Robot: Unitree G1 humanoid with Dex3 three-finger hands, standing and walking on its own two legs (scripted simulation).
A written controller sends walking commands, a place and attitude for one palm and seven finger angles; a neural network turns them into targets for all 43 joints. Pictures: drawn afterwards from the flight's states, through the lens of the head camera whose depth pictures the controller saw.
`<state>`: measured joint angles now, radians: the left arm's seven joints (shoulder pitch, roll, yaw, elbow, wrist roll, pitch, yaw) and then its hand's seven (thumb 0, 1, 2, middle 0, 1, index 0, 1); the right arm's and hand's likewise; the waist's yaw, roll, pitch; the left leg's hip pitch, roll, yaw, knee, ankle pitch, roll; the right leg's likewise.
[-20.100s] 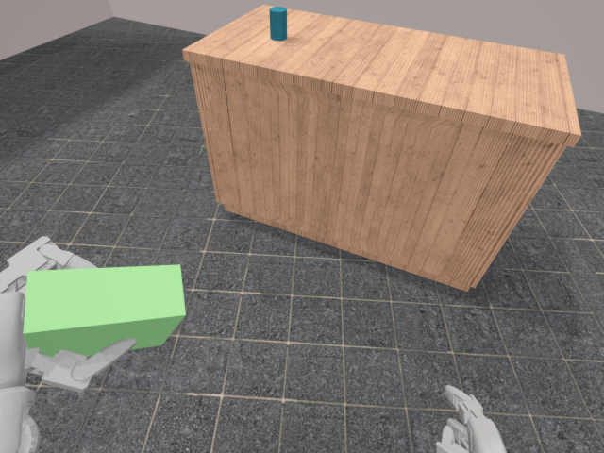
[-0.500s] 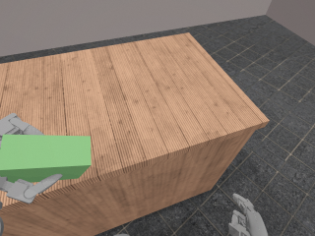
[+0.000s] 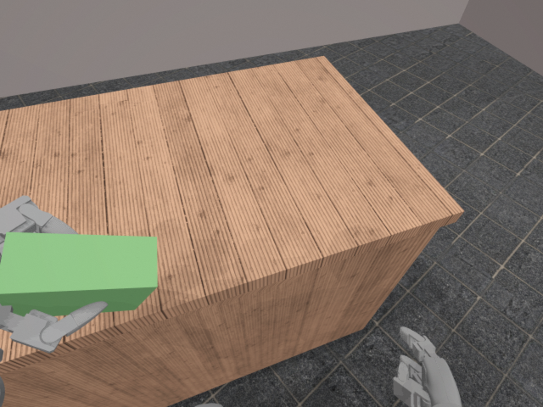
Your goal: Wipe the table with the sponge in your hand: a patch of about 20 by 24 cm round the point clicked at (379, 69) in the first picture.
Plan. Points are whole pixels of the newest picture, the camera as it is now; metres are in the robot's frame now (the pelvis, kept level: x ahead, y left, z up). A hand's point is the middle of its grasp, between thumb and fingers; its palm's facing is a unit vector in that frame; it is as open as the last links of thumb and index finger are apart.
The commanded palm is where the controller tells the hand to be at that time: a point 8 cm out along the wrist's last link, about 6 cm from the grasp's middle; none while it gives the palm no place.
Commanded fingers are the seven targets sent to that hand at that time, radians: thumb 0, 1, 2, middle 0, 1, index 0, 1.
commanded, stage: shuffle to correct the standing spot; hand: left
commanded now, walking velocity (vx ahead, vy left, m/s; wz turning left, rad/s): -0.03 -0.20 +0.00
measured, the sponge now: (105, 277) +0.23 +0.20 +0.14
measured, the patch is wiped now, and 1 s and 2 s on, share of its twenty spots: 0.00 0.00 0.00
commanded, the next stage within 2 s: come to a stop and stand still in 0.34 s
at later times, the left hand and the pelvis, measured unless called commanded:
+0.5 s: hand (59, 275) +0.22 +0.23 +0.16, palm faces +0.28 -0.86 -0.44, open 9.7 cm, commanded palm +0.16 +0.28 +0.19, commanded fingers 0.00 0.10 1.30 -1.20 -1.60 -1.20 -1.60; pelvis +0.00 +0.00 +0.00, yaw +0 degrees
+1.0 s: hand out of the picture +0.23 +0.29 +0.18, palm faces +0.34 -0.86 -0.38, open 9.7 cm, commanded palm +0.17 +0.32 +0.19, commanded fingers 0.00 0.10 1.30 -1.20 -1.60 -1.20 -1.60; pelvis -0.01 +0.05 +0.01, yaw -4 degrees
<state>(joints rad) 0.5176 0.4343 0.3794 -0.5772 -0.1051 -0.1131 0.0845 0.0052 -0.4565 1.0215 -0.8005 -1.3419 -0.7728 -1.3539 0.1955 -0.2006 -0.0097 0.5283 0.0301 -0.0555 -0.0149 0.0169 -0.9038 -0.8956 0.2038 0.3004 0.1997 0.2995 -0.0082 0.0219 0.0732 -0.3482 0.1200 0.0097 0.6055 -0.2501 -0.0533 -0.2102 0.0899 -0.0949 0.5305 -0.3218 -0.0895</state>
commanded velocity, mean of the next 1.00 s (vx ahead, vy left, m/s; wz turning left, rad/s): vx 0.00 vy -0.08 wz -0.02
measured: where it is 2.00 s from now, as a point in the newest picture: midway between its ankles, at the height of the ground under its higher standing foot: outside the picture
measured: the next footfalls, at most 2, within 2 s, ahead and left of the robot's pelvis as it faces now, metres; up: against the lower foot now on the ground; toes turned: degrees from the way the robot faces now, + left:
none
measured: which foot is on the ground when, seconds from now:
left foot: down 0.00-1.00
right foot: down 0.00-1.00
